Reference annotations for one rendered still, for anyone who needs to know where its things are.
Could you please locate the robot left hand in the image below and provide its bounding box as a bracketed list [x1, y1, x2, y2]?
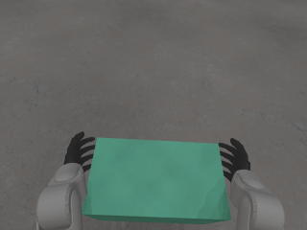
[63, 131, 96, 172]

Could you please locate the robot right forearm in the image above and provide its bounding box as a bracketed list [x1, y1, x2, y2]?
[229, 170, 285, 230]

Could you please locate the robot left forearm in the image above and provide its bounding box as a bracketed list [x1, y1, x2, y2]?
[35, 163, 88, 230]

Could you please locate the robot right hand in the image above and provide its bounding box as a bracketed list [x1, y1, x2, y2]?
[218, 138, 250, 183]

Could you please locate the carton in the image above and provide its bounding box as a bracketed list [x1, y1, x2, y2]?
[82, 137, 231, 224]

